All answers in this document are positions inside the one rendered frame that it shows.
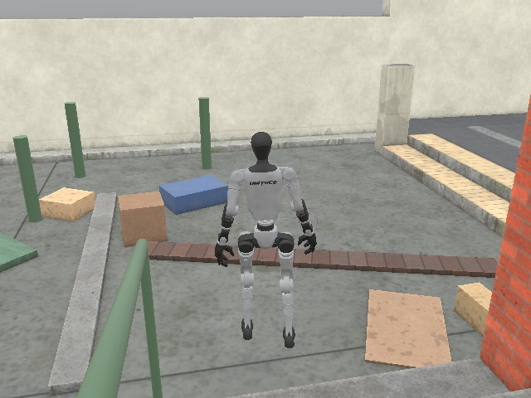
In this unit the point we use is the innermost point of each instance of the left robot forearm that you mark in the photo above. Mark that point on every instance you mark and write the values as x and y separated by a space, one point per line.
225 227

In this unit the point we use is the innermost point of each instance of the robot right upper arm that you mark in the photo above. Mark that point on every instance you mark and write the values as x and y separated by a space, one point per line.
288 173

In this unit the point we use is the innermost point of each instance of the left robot shin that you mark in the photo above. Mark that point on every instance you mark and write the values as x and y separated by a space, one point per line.
246 302

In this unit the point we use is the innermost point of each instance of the robot left upper arm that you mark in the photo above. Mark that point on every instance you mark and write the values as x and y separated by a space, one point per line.
233 191

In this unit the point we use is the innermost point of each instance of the left robot thigh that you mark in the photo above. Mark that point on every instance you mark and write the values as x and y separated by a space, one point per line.
246 243

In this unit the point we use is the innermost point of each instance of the right robot forearm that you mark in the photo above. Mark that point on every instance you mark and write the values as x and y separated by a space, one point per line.
305 221

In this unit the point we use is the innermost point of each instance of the robot right hand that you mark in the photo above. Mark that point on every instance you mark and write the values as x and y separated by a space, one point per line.
311 240

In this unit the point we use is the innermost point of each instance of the robot left hand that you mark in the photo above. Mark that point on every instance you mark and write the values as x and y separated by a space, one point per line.
218 253

